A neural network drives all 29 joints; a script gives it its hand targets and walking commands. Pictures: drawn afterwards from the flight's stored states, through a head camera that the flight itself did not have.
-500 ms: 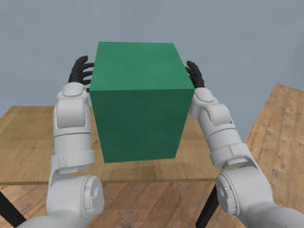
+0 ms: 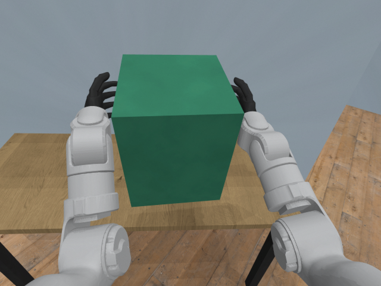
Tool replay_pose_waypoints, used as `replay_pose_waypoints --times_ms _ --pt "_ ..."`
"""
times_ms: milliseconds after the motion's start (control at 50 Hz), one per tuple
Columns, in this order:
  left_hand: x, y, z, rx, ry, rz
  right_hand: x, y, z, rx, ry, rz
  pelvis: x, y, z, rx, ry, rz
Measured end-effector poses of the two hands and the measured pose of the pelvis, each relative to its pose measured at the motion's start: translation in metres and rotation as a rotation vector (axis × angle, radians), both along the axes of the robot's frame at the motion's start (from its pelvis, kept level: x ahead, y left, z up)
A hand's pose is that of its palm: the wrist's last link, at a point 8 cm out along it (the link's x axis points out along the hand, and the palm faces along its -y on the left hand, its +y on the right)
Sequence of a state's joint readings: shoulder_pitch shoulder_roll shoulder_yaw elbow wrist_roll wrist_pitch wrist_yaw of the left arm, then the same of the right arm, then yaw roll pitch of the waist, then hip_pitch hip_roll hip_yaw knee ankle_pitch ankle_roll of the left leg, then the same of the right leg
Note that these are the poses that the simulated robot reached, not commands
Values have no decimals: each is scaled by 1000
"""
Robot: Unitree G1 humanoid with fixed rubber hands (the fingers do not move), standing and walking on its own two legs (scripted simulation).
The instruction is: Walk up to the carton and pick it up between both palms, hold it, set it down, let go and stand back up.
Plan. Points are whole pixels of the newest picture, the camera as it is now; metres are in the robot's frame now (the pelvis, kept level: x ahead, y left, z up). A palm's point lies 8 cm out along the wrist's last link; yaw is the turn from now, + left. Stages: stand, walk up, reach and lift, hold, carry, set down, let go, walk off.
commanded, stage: hold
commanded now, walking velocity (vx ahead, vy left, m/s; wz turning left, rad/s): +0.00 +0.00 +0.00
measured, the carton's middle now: (173, 131) +0.38 +0.01 +0.18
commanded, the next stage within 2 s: set down in 0.52 s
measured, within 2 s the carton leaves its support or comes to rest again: neither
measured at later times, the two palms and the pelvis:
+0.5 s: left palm (97, 111) +0.36 +0.15 +0.24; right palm (245, 114) +0.36 -0.14 +0.23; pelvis +0.00 +0.00 +0.00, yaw +0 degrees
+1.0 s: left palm (97, 121) +0.37 +0.16 +0.21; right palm (235, 130) +0.37 -0.13 +0.18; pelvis +0.01 +0.00 +0.00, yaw +1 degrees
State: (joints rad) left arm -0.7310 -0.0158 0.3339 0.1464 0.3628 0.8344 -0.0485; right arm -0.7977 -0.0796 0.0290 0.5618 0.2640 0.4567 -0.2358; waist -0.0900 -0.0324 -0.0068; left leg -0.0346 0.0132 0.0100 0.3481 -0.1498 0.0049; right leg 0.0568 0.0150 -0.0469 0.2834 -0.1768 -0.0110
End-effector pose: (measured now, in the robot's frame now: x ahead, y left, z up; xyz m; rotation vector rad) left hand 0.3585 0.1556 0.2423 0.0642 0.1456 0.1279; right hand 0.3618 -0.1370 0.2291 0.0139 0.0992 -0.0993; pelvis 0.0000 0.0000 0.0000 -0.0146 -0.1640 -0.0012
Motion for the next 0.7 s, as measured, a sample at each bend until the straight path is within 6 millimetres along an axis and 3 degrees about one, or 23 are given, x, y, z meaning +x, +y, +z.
replay_pose_waypoints --times_ms 540,700 --pt "1 0 2 -1 4 -1 1 -1 2 -1 5 -2 -3 -2 0 2 6 2" --pt "1 1 11 3 -61 -4 0 1 10 0 -62 -4 -1 -1 0 3 -7 5"
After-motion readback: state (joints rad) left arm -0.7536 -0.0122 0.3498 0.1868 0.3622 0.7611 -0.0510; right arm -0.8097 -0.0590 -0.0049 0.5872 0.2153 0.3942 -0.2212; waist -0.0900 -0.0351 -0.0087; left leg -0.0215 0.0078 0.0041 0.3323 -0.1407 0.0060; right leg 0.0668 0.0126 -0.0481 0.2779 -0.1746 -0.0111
